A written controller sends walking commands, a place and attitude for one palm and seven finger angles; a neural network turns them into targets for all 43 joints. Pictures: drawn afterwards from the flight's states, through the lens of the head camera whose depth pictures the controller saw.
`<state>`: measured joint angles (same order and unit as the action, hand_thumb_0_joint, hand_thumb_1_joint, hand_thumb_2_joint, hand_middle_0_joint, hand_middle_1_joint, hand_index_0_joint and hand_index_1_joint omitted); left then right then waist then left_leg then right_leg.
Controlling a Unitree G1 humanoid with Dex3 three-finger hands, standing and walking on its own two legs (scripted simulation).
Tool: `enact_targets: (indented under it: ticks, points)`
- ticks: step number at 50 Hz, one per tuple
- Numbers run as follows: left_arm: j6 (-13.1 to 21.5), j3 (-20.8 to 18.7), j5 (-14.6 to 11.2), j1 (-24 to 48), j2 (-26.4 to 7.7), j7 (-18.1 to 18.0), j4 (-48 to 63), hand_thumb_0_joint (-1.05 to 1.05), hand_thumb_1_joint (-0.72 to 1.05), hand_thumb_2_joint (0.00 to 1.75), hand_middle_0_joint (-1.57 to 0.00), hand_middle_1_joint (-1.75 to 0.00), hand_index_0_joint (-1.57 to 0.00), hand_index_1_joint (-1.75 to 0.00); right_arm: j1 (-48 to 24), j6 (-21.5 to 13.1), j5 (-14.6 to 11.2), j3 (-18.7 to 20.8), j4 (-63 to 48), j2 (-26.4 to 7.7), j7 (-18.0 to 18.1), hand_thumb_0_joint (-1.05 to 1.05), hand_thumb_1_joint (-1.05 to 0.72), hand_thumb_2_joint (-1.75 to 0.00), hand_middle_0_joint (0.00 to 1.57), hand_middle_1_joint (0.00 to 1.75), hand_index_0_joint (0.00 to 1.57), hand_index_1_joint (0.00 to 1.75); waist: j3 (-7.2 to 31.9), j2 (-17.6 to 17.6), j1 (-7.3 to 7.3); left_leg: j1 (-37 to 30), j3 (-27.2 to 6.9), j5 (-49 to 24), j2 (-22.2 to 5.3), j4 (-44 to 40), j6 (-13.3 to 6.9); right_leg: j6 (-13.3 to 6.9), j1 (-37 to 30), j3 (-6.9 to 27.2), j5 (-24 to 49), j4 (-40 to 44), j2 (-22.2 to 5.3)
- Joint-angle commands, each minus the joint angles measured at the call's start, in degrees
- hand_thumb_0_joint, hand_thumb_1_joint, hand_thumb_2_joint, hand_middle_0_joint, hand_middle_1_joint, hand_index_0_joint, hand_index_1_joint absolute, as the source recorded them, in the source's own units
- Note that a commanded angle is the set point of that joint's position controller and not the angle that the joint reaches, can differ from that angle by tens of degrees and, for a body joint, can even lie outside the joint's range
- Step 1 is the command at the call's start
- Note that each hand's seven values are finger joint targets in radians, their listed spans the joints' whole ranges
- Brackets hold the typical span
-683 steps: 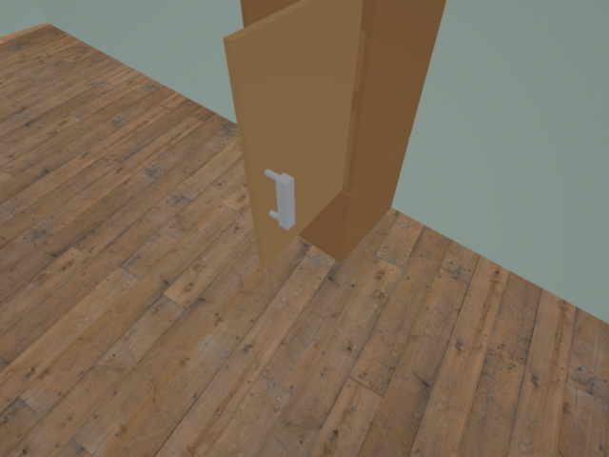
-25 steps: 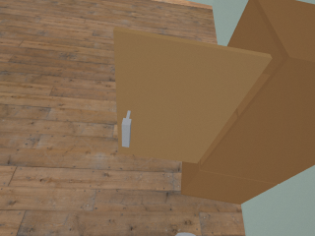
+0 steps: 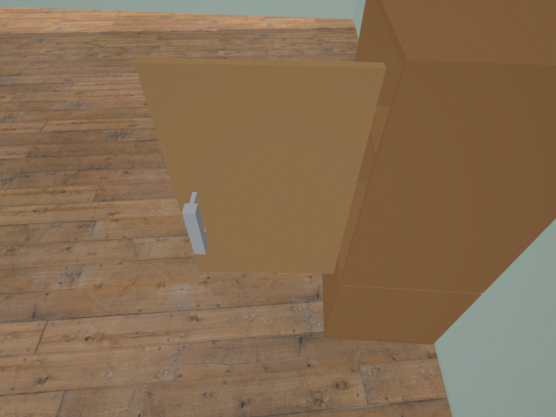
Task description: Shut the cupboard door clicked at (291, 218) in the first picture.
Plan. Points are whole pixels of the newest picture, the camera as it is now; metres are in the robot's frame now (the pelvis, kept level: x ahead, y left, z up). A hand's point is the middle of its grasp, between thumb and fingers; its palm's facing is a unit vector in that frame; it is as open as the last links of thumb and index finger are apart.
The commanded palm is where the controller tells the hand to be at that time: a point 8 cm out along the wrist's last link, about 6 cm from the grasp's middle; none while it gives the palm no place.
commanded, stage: come to a stop and stand still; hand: left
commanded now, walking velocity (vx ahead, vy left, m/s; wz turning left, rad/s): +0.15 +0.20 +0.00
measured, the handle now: (197, 222) +0.52 +0.19 -0.10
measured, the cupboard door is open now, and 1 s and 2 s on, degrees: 93 93 93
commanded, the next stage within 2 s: look again from close up in 0.84 s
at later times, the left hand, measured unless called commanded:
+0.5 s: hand out of the picture +0.00 +0.14 -0.18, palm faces +0.06 -0.99 -0.10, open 7.4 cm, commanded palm none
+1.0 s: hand out of the picture +0.06 +0.19 -0.17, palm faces -0.02 -0.98 -0.21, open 7.4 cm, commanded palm none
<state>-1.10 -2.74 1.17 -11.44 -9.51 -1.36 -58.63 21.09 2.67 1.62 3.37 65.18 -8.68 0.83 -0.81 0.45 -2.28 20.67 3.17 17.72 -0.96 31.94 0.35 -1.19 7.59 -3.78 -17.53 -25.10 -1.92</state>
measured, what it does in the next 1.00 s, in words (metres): steps on the spot: left foot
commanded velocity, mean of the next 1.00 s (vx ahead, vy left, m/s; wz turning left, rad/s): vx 0.00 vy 0.00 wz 0.00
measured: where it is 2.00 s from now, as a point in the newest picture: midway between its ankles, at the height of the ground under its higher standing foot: outside the picture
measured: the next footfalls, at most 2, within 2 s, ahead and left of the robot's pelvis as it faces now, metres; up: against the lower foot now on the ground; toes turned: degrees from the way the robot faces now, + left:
left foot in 0.30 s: +0.07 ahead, +0.12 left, +0.00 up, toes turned +4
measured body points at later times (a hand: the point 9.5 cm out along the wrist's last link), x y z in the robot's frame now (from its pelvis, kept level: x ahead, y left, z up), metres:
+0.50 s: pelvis +0.04 +0.00 +0.00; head +0.07 +0.02 +0.45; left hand +0.00 +0.19 -0.17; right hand +0.09 -0.23 -0.15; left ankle +0.03 +0.12 -0.74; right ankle -0.04 -0.11 -0.74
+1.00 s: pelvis +0.04 +0.01 +0.00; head +0.07 +0.01 +0.45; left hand +0.06 +0.24 -0.16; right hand +0.02 -0.21 -0.16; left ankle +0.03 +0.12 -0.74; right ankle -0.04 -0.11 -0.74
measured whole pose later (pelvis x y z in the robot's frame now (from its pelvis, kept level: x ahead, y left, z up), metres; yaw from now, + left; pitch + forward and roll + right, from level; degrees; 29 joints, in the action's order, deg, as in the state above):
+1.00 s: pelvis +0.04 +0.01 +0.00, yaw +0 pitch +0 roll +1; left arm 0.0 0.4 0.7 -14.2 -10.3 -1.9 -61.1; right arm 16.7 -0.7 1.5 0.6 64.2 -8.0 1.5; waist -3.5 0.9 -1.2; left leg 11.0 4.4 14.5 0.4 25.7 -1.0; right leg 0.8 4.4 -3.4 -20.3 -25.0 -3.0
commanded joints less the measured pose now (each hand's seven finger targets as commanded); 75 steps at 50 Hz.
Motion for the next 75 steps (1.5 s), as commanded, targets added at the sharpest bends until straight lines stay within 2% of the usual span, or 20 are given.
enact_targets:
  ticks: [1, 5, 9, 11, 13, 15, 17, 18, 19, 46, 47, 48, 49, 51, 53, 55, 57, 61, 68, 75]
  points:
    - [2.24, -0.61, -0.28, -1.54, -6.89, -0.4, 1.46, 0.0, 0.9, 0.9, -0.2, -0.3, -0.2, -0.3, -1.15, -0.67, 0.56, 1.04, -4.02, -3.76, -1.05, 0.0, -0.9, -0.9, 0.2, 0.3, 0.2, 0.3, -11.0, 11.57, 1.27, 8.44, -2.15, -0.03, -0.26, 17.07, 1.12, -5.37, 9.62, 15.43, -14.05, 20.94, -14.01]
    - [3.49, 0.22, -0.17, -4.09, -4.37, -0.29, 0.42, 0.0, 0.9, 0.9, -0.2, -0.3, -0.2, -0.3, 0.03, -1.5, -0.22, 0.88, -3.86, -3.27, -1.19, 0.0, -0.9, -0.9, 0.2, 0.3, 0.2, 0.3, -9.58, 10.38, 1.14, 6.96, -1.71, -1.9, -1.71, 15.8, 2.07, -5.14, 5.62, 8.15, 1.22, 16.76, -12.01]
    - [3.61, 0.03, 0.11, -8.05, -5.67, -0.38, -1.65, 0.0, 0.9, 0.9, -0.2, -0.3, -0.2, -0.3, -4.18, -2.27, -0.73, 0.02, -5.03, -2.27, -0.43, 0.0, -0.9, -0.9, 0.2, 0.3, 0.2, 0.3, -5.16, 8.83, 3.28, 2.25, -0.15, 2.64, -0.67, 4.85, 2.38, -7.11, -0.71, 8.87, 20.3, 10.04, -13.13]
    - [3.6, 0.3, -0.21, -8.89, -5.56, -0.49, -3.0, 0.0, 0.9, 0.9, -0.2, -0.3, -0.2, -0.3, -4.44, -2.76, -0.84, -0.53, -4.53, -2.02, 0.09, 0.0, -0.9, -0.9, 0.2, 0.3, 0.2, 0.3, -3.37, 9.59, 3.11, -3.82, 0.06, -1.29, 0.22, -2.51, 2.27, -6.03, -0.87, 7.82, 28.09, 6.01, -11.75]
    - [3.47, 0.64, -0.72, -8.26, -4.75, -0.46, -3.78, 0.0, 0.9, 0.9, -0.2, -0.3, -0.2, -0.3, -1.96, -3.73, -0.99, -0.93, -2.75, -2.46, 0.53, 0.0, -0.9, -0.9, 0.2, 0.3, 0.2, 0.3, -1.35, 6.17, 1.92, -13.03, -1.17, -14.72, -0.53, -9.68, 1.3, -2.86, 2.82, 5.71, 26.62, 1.96, -8.34]
    - [3.2, 1.18, -0.96, -10.74, -2.39, -0.71, -4.33, 0.0, 0.9, 0.9, -0.2, -0.3, -0.2, -0.3, -0.94, -4.66, -0.85, -0.76, -1.65, -5.65, 1.39, 0.0, -0.9, -0.9, 0.2, 0.3, 0.2, 0.3, 2.49, -0.13, 2.42, -18.9, -4.48, -32.86, -6.88, -5.05, -1.33, -0.35, 4.31, 4.23, 20.32, 1.5, -5.04]
    - [2.55, 1.39, -0.53, -10.66, -1.82, -1.0, -4.99, 0.0, 0.9, 0.9, -0.2, -0.3, -0.2, -0.3, -2.43, -4.05, -0.92, -0.91, -1.24, -5.36, 1.93, 0.0, -0.9, -0.9, 0.2, 0.3, 0.2, 0.3, -0.58, 1.26, 2.29, -16.86, -3.53, -30.0, -7.2, -4.33, -1.27, -0.13, 4.73, 4.72, 18.31, 4.11, -4.66]
    - [2.27, 1.41, -0.57, -10.07, -2.27, -0.89, -5.4, 0.0, 0.9, 0.9, -0.2, -0.3, -0.2, -0.3, -2.9, -4.09, -1.0, -1.17, -0.95, -4.84, 2.06, 0.0, -0.9, -0.9, 0.2, 0.3, 0.2, 0.3, -0.1, -3.65, 1.86, -16.99, -3.42, -32.05, -6.12, -4.89, -1.25, -0.06, 3.47, 4.14, 20.12, 3.18, -5.08]
    - [2.04, 1.43, -0.67, -9.44, -2.62, -0.88, -5.42, 0.0, 0.9, 0.9, -0.2, -0.3, -0.2, -0.3, -3.06, -3.94, -1.11, -1.33, -0.81, -4.76, 2.23, 0.0, -0.9, -0.9, 0.2, 0.3, 0.2, 0.3, -0.56, -4.51, 1.72, -16.89, -3.96, -32.06, -6.09, -5.93, -1.48, 0.24, 2.98, 3.87, 17.81, 3.11, -4.59]
    - [1.39, 1.52, -0.93, -7.55, -4.83, -1.05, -4.88, 0.0, 0.9, 0.9, -0.2, -0.3, -0.2, -0.3, -2.11, -3.45, -0.84, -2.07, 0.86, -5.53, 1.98, 0.0, -0.9, -0.9, 0.2, 0.3, 0.2, 0.3, -2.85, 1.14, 2.49, -13.88, -4.26, -23.46, -4.81, -10.8, -1.0, 0.01, -2.25, 2.89, 15.76, 5.91, -5.21]
    - [2.29, 2.04, -0.34, -6.04, -14.35, -1.38, 1.4, 0.0, 0.9, 0.9, -0.2, -0.3, -0.2, -0.3, -4.87, -4.31, -0.52, -1.99, -6.92, -10.95, 0.74, 0.0, -0.9, -0.9, 0.2, 0.3, 0.2, 0.3, -6.76, -6.58, 1.91, -14.0, -6.42, -27.68, -2.84, -9.6, -1.61, -0.76, 3.62, 3.43, 15.38, 2.5, -3.28]
    - [2.5, 0.6, -0.18, -6.21, -11.28, -1.67, 1.69, 0.0, 0.9, 0.9, -0.2, -0.3, -0.2, -0.3, -3.56, -5.4, 0.08, 0.22, -7.03, -11.97, 1.1, 0.0, -0.9, -0.9, 0.2, 0.3, 0.2, 0.3, -0.75, -10.12, 1.54, -14.71, -7.23, -35.79, -5.41, -5.56, -1.79, -0.9, 4.03, 3.69, 10.91, -2.81, -3.7]
    - [2.88, 0.68, -0.37, -6.93, -9.07, -1.78, 1.29, 0.0, 0.9, 0.9, -0.2, -0.3, -0.2, -0.3, -3.27, -5.58, 0.15, 0.25, -6.03, -10.15, 1.6, 0.0, -0.9, -0.9, 0.2, 0.3, 0.2, 0.3, 5.1, -10.55, 1.87, -17.69, -7.55, -42.81, -5.89, -3.34, -2.99, -1.82, 2.97, 3.31, 14.77, -4.08, -3.14]
    - [3.02, 0.74, -0.27, -10.22, -7.2, -1.89, 1.55, 0.0, 0.9, 0.9, -0.2, -0.3, -0.2, -0.3, -0.86, -5.44, -0.46, -0.05, -6.93, -8.4, 1.93, 0.0, -0.9, -0.9, 0.2, 0.3, 0.2, 0.3, 9.51, -3.52, 2.24, -16.62, -7.22, -42.38, -6.46, 0.3, -3.26, -1.88, 0.69, 3.77, 21.9, -3.18, -4.01]
    - [3.11, 0.33, -0.18, -11.2, -8.58, -1.98, 1.46, 0.0, 0.9, 0.9, -0.2, -0.3, -0.2, -0.3, -3.95, -4.92, -0.44, -0.45, -8.88, -7.01, 1.48, 0.0, -0.9, -0.9, 0.2, 0.3, 0.2, 0.3, 5.65, 8.11, 3.22, -7.63, -3.84, -23.98, -3.4, 1.89, -2.23, -1.92, -2.87, 5.99, 39.06, -2.25, -7.57]
    - [2.84, 0.1, -0.11, -10.11, -8.94, -2.06, 2.58, 0.0, 0.9, 0.9, -0.2, -0.3, -0.2, -0.3, -4.95, -4.38, -0.46, -0.29, -9.9, -6.46, 1.3, 0.0, -0.9, -0.9, 0.2, 0.3, 0.2, 0.3, 2.82, 10.56, 2.68, -3.03, -1.96, -12.47, -1.6, 0.79, -1.7, -2.63, -3.94, 6.82, 43.86, -3.65, -8.78]
    - [2.77, 0.62, 0.0, -9.99, -8.59, -2.1, 3.52, 0.0, 0.9, 0.9, -0.2, -0.3, -0.2, -0.3, -5.06, -4.28, -0.37, -0.74, -9.72, -6.26, 1.05, 0.0, -0.9, -0.9, 0.2, 0.3, 0.2, 0.3, 3.42, 6.55, 2.67, -6.01, -1.55, -18.32, -2.01, -1.16, -1.95, -2.29, -2.81, 6.24, 42.37, -5.23, -7.52]
    - [1.94, 0.52, -0.05, -7.65, -9.46, -1.81, 4.64, 0.0, 0.9, 0.9, -0.2, -0.3, -0.2, -0.3, -7.51, -3.57, -0.64, -0.02, -9.92, -8.84, 0.88, 0.0, -0.9, -0.9, 0.2, 0.3, 0.2, 0.3, -2.47, -1.11, 2.3, -8.56, -4.5, -18.25, -4.46, -3.66, -2.83, -0.72, 6.43, 5.77, 14.83, -1.52, -4.44]
    - [1.73, 1.39, 0.29, -6.95, -9.87, -1.12, 4.74, 0.0, 0.9, 0.9, -0.2, -0.3, -0.2, -0.3, -10.01, -2.88, -0.64, -0.45, -10.78, -9.88, -0.17, 0.0, -0.9, -0.9, 0.2, 0.3, 0.2, 0.3, -5.84, 0.55, 1.99, -6.29, -5.23, -0.16, -3.75, -8.56, -2.57, -0.59, 10.74, 7.53, -3.89, 4.79, -3.98]
    - [1.51, 1.4, 0.39, -8.36, -9.82, -0.72, 3.57, 0.0, 0.9, 0.9, -0.2, -0.3, -0.2, -0.3, -9.71, -2.8, -0.6, -0.54, -10.47, -10.84, -0.32, 0.0, -0.9, -0.9, 0.2, 0.3, 0.2, 0.3, -4.88, -2.13, 2.2, -3.83, -7.4, 6.74, -4.54, -12.69, -2.54, -0.05, 10.3, 6.09, -6.77, 4.95, -3.37]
